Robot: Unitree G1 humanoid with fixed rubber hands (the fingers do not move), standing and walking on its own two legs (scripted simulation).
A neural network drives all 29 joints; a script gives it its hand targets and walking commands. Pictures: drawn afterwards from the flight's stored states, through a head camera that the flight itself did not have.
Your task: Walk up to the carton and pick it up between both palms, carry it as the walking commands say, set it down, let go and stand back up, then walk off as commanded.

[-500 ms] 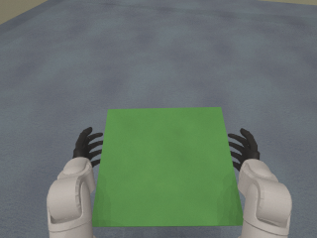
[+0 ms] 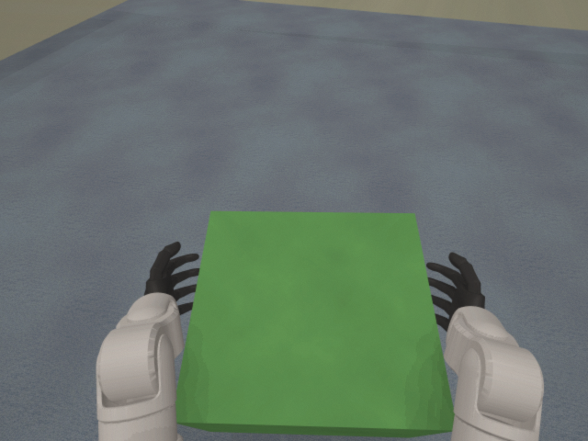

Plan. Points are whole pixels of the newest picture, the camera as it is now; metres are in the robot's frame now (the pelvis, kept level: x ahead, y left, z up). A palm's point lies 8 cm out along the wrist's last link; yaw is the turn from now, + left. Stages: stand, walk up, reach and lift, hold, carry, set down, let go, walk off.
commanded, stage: carry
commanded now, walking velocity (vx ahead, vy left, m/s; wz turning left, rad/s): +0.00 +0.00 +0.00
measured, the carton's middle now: (310, 325) +0.27 -0.02 +0.01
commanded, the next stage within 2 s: hold in 1.74 s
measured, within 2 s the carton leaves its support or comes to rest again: neither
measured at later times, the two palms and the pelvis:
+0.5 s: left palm (155, 328) +0.24 +0.17 +0.07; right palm (448, 325) +0.23 -0.19 +0.07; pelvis -0.03 +0.00 +0.00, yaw +0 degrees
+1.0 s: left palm (158, 314) +0.26 +0.18 +0.06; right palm (432, 309) +0.26 -0.18 +0.06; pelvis -0.01 +0.00 +0.00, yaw +1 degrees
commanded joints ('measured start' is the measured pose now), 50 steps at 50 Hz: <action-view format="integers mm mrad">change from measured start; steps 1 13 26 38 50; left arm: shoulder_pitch -406 -471 -471 -463 -469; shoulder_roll -834 -793 -728 -685 -665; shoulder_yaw -717 -669 -600 -586 -552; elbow -44 124 256 285 340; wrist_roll -356 -327 -258 -235 -207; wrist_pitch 7 -75 -247 -328 -382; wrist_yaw -213 -242 -243 -247 -256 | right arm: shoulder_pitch -519 -483 -511 -486 -485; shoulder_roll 866 805 747 701 673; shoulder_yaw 821 673 629 609 577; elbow -66 149 276 330 384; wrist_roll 439 325 276 238 205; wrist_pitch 15 -75 -245 -328 -383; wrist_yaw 265 270 280 282 288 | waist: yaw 30 30 30 29 30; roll -68 -19 -21 -18 -18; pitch -144 -132 -187 -209 -209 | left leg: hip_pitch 33 26 22 47 66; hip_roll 79 81 76 80 80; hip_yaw -122 -137 -131 -119 -113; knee -119 -184 -181 -153 -137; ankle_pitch -66 -157 -85 29 87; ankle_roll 3 7 15 20 23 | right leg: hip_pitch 31 -16 38 62 72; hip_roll -117 -84 -80 -87 -91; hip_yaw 116 114 89 78 70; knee -145 -163 -135 -104 -85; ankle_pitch -41 -83 -19 73 110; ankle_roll -20 -13 -12 -11 -13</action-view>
